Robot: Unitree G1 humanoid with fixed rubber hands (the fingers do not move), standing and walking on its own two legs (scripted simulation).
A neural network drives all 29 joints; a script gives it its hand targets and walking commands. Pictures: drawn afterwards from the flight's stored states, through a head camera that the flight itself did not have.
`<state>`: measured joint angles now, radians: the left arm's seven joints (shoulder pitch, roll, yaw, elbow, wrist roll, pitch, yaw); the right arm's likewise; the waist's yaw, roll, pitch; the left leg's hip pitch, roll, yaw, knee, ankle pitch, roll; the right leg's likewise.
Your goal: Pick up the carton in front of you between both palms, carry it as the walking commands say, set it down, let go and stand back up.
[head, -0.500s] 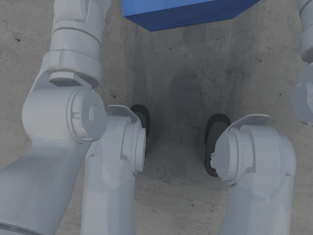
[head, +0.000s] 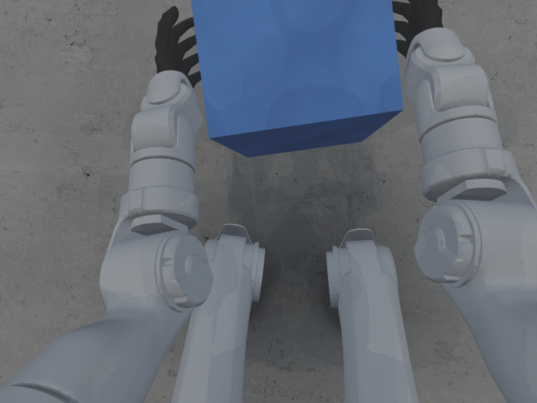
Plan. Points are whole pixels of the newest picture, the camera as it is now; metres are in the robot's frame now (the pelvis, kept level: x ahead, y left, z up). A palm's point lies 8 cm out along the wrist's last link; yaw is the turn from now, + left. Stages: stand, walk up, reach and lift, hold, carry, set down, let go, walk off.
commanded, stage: reach and lift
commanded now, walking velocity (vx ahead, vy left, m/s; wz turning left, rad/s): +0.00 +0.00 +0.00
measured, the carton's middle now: (295, 71) +0.55 +0.00 -0.15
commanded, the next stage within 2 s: none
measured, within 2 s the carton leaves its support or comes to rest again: neither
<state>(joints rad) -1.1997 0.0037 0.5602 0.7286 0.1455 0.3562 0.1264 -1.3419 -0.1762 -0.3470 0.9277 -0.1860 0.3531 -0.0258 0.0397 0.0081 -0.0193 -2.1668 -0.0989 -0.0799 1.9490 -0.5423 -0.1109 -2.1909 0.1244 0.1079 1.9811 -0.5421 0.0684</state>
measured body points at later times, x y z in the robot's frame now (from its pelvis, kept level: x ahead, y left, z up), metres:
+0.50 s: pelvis +0.01 +0.00 +0.11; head +0.26 -0.02 +0.48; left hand +0.50 +0.15 +0.05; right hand +0.51 -0.15 +0.05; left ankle +0.12 +0.14 -0.40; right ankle +0.11 -0.13 -0.40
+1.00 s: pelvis +0.06 +0.00 +0.24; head +0.19 +0.00 +0.67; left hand +0.45 +0.15 +0.21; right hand +0.46 -0.15 +0.21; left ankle +0.11 +0.14 -0.40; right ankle +0.11 -0.13 -0.40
